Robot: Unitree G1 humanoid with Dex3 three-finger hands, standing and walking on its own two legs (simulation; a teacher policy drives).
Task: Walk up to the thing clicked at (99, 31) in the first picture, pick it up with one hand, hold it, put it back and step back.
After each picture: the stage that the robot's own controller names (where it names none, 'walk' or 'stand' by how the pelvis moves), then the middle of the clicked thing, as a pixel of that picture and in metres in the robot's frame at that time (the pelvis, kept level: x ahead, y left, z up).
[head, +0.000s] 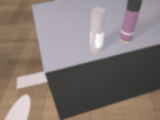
stand; (97, 32) +0.71 -0.05 -0.01
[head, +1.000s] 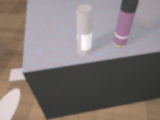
walk; (84, 32) +0.63 +0.03 +0.02
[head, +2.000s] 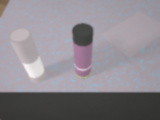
stand; (30, 58) +0.44 +0.26 +0.01
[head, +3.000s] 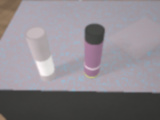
stand; (42, 57) +0.48 +0.19 +0.02
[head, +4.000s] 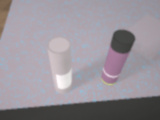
walk; (61, 69) +0.41 +0.10 +0.02
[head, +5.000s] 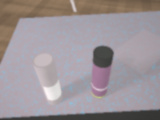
stand; (49, 81) +0.40 +0.17 -0.01
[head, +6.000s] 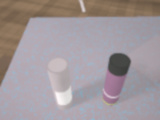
stand; (61, 86) +0.38 +0.12 -0.01
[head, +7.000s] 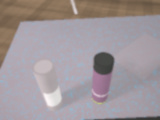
stand; (49, 87) +0.38 +0.16 -0.02
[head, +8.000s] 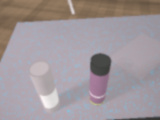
stand; (46, 89) +0.37 +0.17 -0.02
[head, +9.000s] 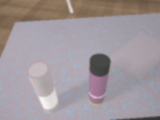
stand; (45, 90) +0.36 +0.18 -0.02
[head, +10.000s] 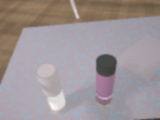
rise first; (53, 91) +0.36 +0.17 -0.01
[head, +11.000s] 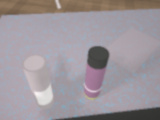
go down; (40, 85) +0.38 +0.16 +0.00
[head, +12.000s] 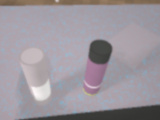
go down; (38, 80) +0.38 +0.17 +0.02
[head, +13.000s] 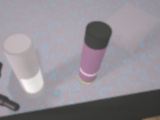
close in; (28, 71) +0.38 +0.17 +0.06
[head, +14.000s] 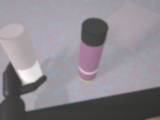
close; (26, 64) +0.40 +0.18 +0.07
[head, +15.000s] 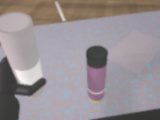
lift; (25, 63) +0.32 +0.16 +0.22
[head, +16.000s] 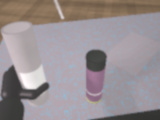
lift; (29, 68) +0.33 +0.17 +0.17
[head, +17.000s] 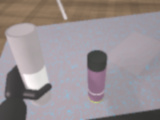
hold; (32, 69) +0.33 +0.16 +0.17
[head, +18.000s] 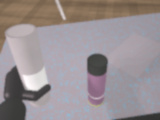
hold; (32, 70) +0.33 +0.17 +0.16
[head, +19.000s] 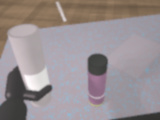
crouch; (33, 70) +0.33 +0.16 +0.17
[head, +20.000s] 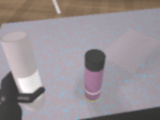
crouch; (26, 74) +0.35 +0.19 +0.12
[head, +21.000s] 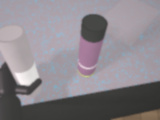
lower; (23, 66) +0.39 +0.18 +0.06
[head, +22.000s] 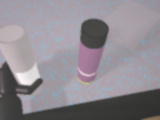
lower; (23, 66) +0.39 +0.18 +0.07
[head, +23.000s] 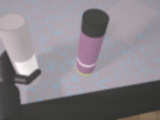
lower; (23, 56) +0.42 +0.17 +0.08
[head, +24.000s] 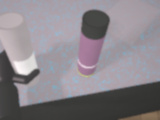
lower; (21, 55) +0.42 +0.18 +0.08
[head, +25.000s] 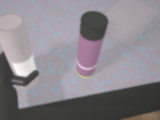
loosen; (20, 57) +0.42 +0.18 +0.08
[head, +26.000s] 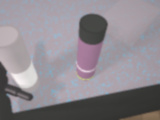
withdraw; (19, 65) +0.39 +0.18 +0.07
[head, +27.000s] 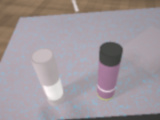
sink last; (50, 80) +0.38 +0.17 +0.04
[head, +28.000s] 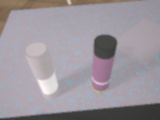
stand; (44, 74) +0.39 +0.17 +0.04
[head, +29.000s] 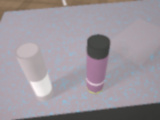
stand; (37, 75) +0.39 +0.19 +0.05
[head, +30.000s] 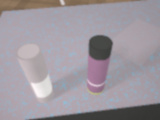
stand; (38, 76) +0.38 +0.18 +0.05
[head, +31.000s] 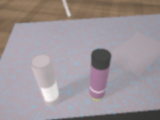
stand; (47, 83) +0.40 +0.18 -0.01
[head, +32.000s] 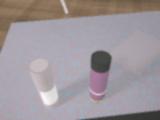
stand; (46, 86) +0.38 +0.17 -0.02
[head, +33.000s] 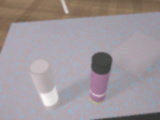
stand; (46, 87) +0.38 +0.17 -0.02
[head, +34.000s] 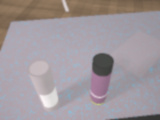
walk; (46, 89) +0.37 +0.17 -0.02
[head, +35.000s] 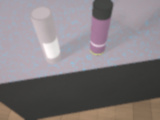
walk; (48, 39) +0.53 +0.16 +0.02
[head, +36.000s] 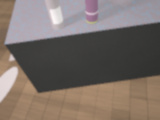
walk; (53, 8) +0.82 +0.19 +0.00
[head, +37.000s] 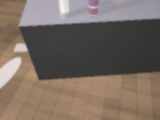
stand; out of the picture +1.03 +0.15 +0.00
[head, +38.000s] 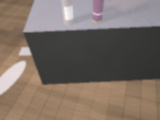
stand; (67, 6) +1.00 +0.14 -0.01
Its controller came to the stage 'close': yes
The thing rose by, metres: 0.21
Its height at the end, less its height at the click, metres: +0.00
